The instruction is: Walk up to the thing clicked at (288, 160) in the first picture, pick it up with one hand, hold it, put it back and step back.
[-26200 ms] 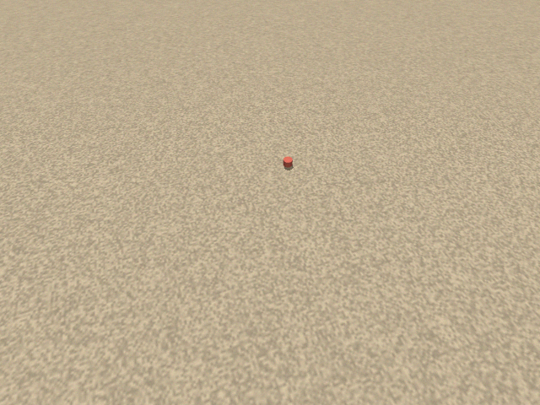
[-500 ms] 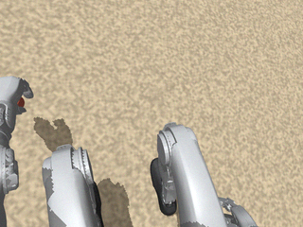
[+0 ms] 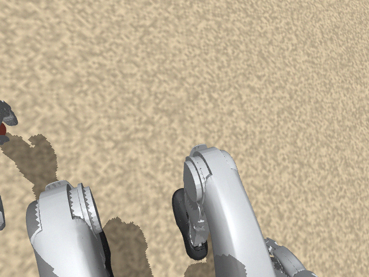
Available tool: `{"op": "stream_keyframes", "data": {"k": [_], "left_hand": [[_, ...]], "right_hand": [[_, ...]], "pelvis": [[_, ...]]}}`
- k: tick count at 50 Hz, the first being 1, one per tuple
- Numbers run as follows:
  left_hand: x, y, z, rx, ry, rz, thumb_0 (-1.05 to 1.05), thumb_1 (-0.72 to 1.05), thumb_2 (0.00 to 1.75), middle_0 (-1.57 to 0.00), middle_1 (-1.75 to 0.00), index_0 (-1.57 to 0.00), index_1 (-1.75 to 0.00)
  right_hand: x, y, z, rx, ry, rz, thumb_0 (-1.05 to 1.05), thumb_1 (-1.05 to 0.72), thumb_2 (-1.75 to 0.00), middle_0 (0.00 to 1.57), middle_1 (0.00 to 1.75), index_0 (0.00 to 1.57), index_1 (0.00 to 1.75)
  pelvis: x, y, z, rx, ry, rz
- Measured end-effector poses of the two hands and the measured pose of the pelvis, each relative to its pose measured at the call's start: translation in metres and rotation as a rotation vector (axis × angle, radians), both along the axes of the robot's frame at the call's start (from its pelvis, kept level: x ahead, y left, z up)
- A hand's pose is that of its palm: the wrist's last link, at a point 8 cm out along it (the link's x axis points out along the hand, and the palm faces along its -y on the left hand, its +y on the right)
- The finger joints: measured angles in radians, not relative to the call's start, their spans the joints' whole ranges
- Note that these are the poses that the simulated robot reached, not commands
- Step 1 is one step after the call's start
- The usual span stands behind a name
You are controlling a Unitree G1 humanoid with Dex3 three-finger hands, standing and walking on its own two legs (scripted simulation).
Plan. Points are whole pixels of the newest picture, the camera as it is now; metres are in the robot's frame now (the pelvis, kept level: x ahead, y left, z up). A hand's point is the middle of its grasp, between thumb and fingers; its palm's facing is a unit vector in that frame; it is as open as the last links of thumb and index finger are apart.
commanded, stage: rest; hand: left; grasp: from above
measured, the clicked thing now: out of the picture +0.46 +0.32 -0.23
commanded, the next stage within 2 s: open in 1.18 s
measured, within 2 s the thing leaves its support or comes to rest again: rests again in 0.66 s
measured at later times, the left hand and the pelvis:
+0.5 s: hand out of the picture +0.44 +0.31 -0.24, palm faces -0.45 -0.13 -0.88, open 5.2 cm; pelvis +0.00 +0.01 -0.01, yaw -3 degrees
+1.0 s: hand (4, 133) +0.45 +0.30 -0.25, palm faces -0.44 -0.14 -0.89, open 5.0 cm; pelvis +0.00 +0.01 -0.02, yaw -4 degrees
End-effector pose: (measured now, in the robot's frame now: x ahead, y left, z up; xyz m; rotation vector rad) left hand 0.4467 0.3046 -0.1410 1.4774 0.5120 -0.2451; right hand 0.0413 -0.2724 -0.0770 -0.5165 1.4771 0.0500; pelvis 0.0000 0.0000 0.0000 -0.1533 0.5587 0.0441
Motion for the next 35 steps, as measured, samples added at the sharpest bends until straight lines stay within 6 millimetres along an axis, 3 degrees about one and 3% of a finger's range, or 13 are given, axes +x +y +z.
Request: {"op": "stream_keyframes", "data": {"k": [17, 35], "left_hand": [[0.004, 0.003, -0.031, -0.026, -0.005, 0.020, -0.13, 0.49, 0.17, -0.82, -0.30, -1.14, -0.33], [0.006, 0.002, -0.049, -0.035, -0.014, 0.010, -0.13, 0.49, 0.16, -0.82, -0.29, -1.18, -0.34]], "right_hand": [[-0.009, 0.008, 0.004, 0.003, 0.030, 0.056, 0.00, -0.90, -0.89, 0.21, 0.30, 0.21, 0.30], [-0.005, 0.019, 0.010, 0.030, 0.036, 0.136, 0.00, -0.90, -0.90, 0.20, 0.30, 0.21, 0.30]], "pelvis": [[0.001, 0.005, -0.012, -0.035, -0.034, -0.020], [0.002, 0.009, -0.015, -0.064, -0.057, -0.027]]}}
